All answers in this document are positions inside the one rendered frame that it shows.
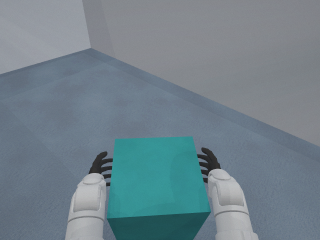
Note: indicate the robot right forearm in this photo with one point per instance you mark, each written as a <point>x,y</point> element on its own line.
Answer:
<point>229,207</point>

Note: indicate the robot right hand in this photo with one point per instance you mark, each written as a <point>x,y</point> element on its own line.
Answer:
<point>212,162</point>

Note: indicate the robot left hand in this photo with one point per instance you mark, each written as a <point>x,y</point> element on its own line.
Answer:
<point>98,162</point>

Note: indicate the carton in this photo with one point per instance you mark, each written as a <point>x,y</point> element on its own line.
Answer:
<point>157,191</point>

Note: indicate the robot left forearm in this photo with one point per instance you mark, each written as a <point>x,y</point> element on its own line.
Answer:
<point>87,209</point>

